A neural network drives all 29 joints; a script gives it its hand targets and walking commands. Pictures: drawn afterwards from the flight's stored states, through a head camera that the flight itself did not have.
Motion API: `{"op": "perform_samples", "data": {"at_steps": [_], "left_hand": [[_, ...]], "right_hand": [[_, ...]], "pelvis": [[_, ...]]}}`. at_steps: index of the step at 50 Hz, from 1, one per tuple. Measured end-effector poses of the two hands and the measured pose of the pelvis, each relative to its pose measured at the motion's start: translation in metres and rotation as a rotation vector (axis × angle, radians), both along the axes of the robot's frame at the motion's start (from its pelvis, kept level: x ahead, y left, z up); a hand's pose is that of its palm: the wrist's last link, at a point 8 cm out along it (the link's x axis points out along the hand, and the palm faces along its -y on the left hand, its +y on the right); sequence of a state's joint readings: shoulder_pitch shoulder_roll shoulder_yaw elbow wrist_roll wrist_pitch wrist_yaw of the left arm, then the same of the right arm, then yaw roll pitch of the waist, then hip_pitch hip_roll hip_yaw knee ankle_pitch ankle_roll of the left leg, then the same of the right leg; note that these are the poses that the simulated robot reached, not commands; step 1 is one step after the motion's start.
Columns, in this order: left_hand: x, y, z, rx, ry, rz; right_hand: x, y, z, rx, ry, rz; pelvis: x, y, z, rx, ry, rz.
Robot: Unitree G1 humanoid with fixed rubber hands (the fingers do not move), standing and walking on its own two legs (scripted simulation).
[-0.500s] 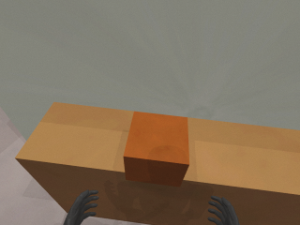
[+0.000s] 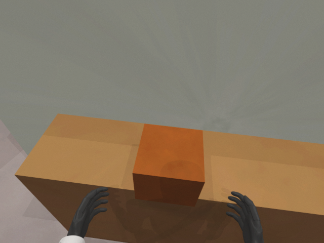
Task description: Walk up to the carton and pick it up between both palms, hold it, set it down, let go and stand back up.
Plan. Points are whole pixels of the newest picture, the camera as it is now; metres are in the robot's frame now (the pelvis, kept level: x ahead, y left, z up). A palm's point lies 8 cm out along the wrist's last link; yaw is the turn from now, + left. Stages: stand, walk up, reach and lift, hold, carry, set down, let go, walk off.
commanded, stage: reach and lift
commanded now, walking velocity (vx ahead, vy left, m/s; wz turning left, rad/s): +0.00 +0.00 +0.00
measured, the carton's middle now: (169, 164) +0.36 +0.00 -0.04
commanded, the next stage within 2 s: none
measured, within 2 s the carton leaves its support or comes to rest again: neither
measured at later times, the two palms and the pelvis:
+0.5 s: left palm (93, 180) +0.27 +0.19 +0.02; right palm (249, 195) +0.25 -0.19 +0.02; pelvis -0.01 +0.00 +0.00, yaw -1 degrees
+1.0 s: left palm (104, 138) +0.35 +0.17 +0.08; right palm (248, 156) +0.32 -0.19 +0.07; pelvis -0.01 +0.00 +0.00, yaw -1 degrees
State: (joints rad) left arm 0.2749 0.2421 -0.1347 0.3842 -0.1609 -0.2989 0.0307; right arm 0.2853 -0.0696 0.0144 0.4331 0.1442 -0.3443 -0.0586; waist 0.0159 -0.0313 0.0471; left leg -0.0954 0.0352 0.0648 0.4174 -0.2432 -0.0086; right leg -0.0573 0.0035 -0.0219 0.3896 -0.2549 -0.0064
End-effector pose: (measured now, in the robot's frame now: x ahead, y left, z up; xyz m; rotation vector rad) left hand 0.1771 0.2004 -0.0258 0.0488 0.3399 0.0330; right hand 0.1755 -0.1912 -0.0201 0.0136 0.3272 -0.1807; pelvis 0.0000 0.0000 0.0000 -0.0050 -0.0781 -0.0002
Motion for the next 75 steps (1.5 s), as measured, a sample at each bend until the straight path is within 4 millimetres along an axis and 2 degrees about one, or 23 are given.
{"op": "perform_samples", "data": {"at_steps": [6,21,42,63,70,75], "left_hand": [[0.02,-0.001,0.008,-0.006,-0.01,-0.004],[0.074,-0.01,0.042,-0.009,-0.025,-0.019],[0.15,-0.022,0.088,-0.02,-0.042,-0.02],[0.213,-0.036,0.122,-0.023,-0.044,-0.012],[0.228,-0.04,0.128,-0.014,-0.047,-0.014],[0.229,-0.043,0.116,-0.003,-0.043,-0.022]], "right_hand": [[0.018,0.0,0.009,0.002,-0.021,-0.003],[0.059,0.001,0.037,0.004,-0.053,-0.019],[0.129,0.001,0.08,0.016,-0.101,-0.022],[0.183,-0.001,0.113,0.004,-0.095,-0.027],[0.197,0.0,0.117,-0.002,-0.081,-0.028],[0.198,0.004,0.106,-0.011,-0.064,-0.026]], "pelvis": [[0.0,0.0,0.0,0.001,0.003,-0.002],[-0.003,0.001,0.002,0.001,0.021,-0.016],[-0.012,-0.002,0.004,0.0,0.076,-0.02],[-0.01,-0.001,0.004,-0.004,0.14,-0.034],[-0.008,-0.001,0.003,-0.006,0.157,-0.035],[-0.006,0.0,0.003,-0.009,0.166,-0.033]]}}
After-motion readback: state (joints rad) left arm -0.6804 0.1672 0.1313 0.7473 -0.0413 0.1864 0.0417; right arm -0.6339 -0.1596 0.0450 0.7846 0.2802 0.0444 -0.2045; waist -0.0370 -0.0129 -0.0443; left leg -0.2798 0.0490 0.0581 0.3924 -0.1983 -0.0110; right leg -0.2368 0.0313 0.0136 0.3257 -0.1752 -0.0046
